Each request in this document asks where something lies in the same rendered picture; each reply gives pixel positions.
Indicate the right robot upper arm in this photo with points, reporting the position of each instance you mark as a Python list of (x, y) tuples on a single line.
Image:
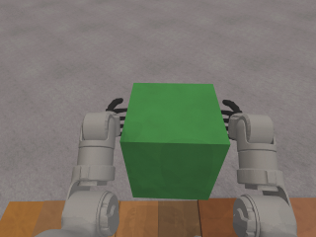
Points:
[(263, 216)]

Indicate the robot right hand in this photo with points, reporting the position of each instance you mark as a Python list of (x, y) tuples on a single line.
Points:
[(233, 107)]

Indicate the robot right forearm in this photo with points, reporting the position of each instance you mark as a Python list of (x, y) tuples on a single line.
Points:
[(257, 155)]

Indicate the carton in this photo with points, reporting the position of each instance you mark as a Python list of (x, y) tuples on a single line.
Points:
[(173, 141)]

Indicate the robot left forearm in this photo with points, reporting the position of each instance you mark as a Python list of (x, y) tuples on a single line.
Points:
[(95, 161)]

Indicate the left robot upper arm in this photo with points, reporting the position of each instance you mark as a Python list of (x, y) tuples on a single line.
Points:
[(88, 214)]

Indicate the robot left hand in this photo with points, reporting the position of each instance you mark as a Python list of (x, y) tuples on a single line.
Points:
[(111, 108)]

